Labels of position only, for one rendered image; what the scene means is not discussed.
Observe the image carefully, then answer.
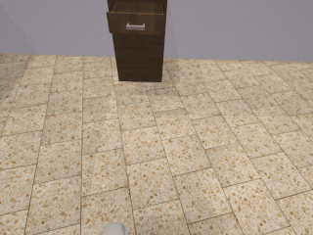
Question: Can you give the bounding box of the cabinet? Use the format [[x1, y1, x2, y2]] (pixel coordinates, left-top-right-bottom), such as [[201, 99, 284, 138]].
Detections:
[[107, 0, 167, 82]]

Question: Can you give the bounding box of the robot left thigh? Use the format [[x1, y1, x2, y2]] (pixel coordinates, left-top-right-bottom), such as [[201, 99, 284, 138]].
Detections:
[[101, 221, 128, 235]]

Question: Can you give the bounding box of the drawer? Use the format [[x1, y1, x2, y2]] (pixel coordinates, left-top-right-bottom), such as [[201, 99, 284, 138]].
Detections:
[[107, 1, 165, 35]]

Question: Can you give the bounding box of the handle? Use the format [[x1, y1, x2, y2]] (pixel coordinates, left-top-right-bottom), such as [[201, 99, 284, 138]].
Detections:
[[126, 23, 145, 30], [130, 34, 146, 37]]

